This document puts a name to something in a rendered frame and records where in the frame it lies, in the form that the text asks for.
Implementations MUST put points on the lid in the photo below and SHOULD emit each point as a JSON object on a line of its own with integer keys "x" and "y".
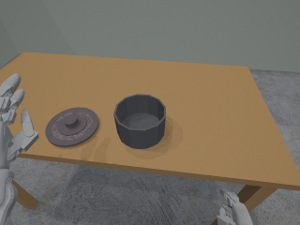
{"x": 59, "y": 135}

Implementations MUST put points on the robot left hand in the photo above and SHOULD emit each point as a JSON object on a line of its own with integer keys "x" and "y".
{"x": 9, "y": 102}

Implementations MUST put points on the robot right hand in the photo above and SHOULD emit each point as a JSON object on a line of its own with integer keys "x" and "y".
{"x": 237, "y": 215}

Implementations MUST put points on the table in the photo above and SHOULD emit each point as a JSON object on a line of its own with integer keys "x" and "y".
{"x": 217, "y": 126}

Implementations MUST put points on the robot left forearm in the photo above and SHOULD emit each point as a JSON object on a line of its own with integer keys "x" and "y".
{"x": 8, "y": 196}

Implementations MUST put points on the pot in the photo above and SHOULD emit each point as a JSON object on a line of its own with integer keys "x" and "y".
{"x": 140, "y": 120}

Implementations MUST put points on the knob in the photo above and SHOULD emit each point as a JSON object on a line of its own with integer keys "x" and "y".
{"x": 71, "y": 121}

